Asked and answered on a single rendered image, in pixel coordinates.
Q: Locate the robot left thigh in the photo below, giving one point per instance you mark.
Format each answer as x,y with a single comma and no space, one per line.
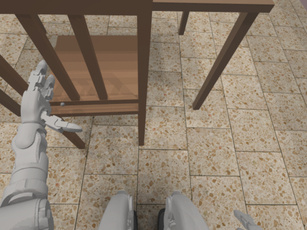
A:
118,211

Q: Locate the robot left hand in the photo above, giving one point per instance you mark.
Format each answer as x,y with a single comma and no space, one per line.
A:
36,99

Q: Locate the robot right thigh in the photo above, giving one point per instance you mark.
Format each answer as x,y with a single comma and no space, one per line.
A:
184,213

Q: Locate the left robot upper arm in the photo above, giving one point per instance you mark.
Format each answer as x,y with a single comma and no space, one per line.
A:
29,215

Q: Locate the table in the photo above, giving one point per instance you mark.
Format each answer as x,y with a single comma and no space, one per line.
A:
249,10

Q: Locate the robot right hand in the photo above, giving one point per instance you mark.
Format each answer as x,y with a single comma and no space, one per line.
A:
247,221

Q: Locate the left robot forearm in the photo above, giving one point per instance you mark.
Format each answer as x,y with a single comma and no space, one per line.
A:
30,170

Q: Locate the chair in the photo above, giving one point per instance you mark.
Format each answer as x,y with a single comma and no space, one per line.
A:
94,74

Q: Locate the robot thigh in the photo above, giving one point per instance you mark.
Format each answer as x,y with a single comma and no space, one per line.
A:
118,211
184,213

